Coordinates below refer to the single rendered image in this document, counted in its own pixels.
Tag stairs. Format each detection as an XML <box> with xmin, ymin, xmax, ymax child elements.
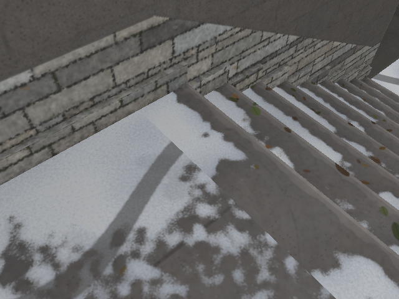
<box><xmin>204</xmin><ymin>77</ymin><xmax>399</xmax><ymax>255</ymax></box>

